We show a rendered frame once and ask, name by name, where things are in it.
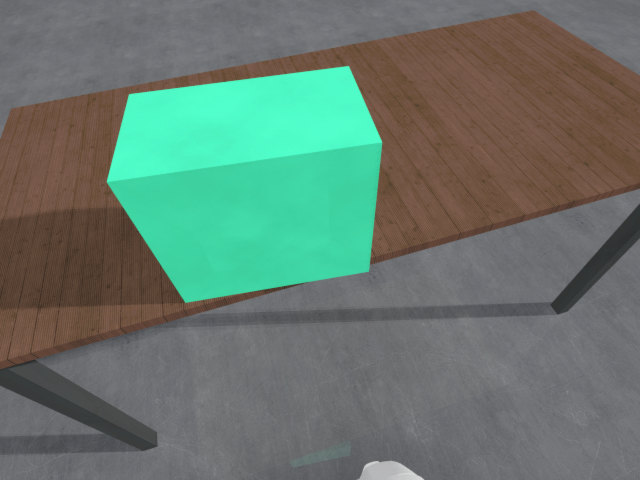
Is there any carton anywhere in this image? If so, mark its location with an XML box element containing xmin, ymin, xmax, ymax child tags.
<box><xmin>107</xmin><ymin>66</ymin><xmax>382</xmax><ymax>303</ymax></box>

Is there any right robot shin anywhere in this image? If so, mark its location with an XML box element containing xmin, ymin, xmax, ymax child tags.
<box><xmin>361</xmin><ymin>461</ymin><xmax>379</xmax><ymax>475</ymax></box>

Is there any table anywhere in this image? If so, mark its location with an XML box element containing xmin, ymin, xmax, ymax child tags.
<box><xmin>0</xmin><ymin>10</ymin><xmax>640</xmax><ymax>451</ymax></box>

